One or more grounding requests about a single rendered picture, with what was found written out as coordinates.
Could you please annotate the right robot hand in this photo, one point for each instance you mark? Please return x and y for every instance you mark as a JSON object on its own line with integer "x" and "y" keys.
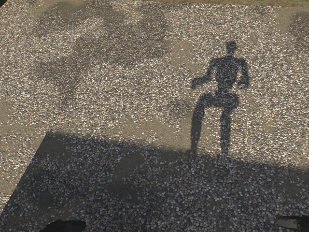
{"x": 295, "y": 223}

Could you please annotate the left robot hand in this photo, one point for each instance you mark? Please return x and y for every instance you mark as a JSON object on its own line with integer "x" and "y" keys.
{"x": 65, "y": 226}

